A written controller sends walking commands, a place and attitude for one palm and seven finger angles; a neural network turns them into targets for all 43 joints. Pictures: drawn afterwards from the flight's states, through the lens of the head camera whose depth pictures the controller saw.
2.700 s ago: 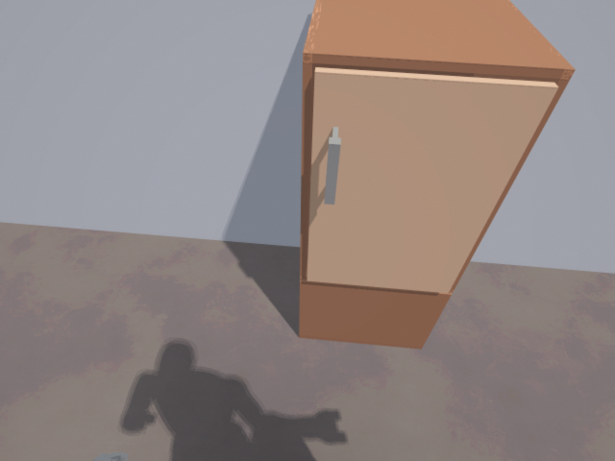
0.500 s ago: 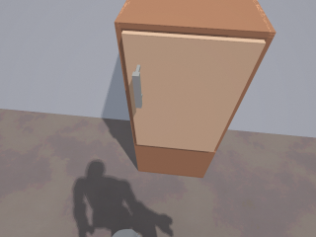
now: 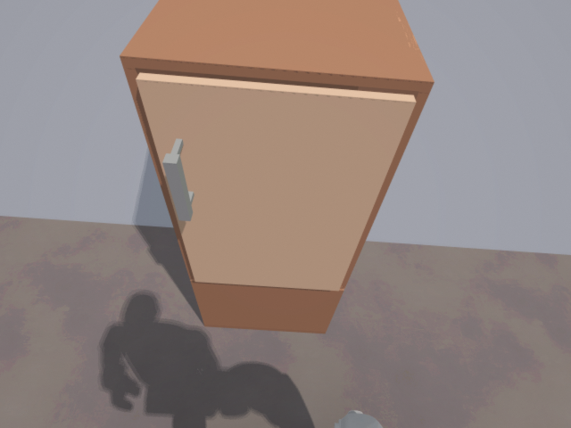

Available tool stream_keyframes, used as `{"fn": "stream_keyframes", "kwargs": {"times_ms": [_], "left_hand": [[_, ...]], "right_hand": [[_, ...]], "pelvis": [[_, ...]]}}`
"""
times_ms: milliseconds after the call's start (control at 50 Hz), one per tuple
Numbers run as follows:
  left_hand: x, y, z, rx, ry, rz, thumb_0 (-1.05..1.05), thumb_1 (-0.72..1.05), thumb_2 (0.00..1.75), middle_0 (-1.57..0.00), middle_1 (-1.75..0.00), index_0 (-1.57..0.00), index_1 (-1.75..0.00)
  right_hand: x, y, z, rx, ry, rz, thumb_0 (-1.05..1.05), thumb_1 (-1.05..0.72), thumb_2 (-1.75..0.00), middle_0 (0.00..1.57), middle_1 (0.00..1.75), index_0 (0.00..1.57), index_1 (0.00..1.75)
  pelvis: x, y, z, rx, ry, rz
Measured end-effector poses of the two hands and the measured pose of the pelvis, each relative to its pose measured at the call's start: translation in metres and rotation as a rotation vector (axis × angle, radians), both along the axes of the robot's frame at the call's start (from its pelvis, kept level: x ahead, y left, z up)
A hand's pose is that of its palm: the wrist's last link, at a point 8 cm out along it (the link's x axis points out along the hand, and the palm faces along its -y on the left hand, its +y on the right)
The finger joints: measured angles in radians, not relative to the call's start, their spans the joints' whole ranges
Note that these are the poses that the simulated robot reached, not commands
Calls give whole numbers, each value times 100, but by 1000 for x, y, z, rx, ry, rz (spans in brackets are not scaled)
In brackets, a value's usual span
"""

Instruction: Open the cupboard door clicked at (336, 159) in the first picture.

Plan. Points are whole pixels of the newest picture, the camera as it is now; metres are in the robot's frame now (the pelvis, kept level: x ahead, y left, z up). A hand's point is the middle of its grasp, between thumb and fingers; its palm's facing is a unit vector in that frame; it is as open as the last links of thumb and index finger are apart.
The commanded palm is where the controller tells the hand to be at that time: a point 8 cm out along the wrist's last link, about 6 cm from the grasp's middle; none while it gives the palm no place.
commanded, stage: come to a stop and stand still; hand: left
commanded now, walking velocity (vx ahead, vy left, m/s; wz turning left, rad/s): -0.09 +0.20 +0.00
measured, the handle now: (182, 181) +0.48 +0.21 +0.04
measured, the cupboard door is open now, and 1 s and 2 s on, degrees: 0 0 0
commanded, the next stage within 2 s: look again from close up in 0.78 s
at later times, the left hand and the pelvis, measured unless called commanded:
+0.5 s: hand out of the picture -0.02 +0.19 -0.19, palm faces +0.12 -0.96 -0.25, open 7.4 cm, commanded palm none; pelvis -0.05 -0.01 -0.02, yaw +2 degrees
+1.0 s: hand out of the picture -0.02 +0.16 -0.18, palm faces -0.04 -0.97 -0.22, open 7.3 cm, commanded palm none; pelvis -0.04 -0.01 -0.01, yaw +0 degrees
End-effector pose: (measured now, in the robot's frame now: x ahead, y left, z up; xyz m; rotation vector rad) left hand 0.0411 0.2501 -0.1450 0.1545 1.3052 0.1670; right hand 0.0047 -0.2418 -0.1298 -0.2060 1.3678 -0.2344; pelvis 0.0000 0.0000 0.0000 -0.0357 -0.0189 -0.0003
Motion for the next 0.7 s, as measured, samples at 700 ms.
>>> {"fn": "stream_keyframes", "kwargs": {"times_ms": [700], "left_hand": [[-102,-3,-4,-29,70,64,1,91,89,-20,-30,-20,-30]], "right_hand": [[-40,23,7,42,-61,52,0,-91,-90,21,30,20,30]], "pelvis": [[-48,5,5,25,12,31]]}}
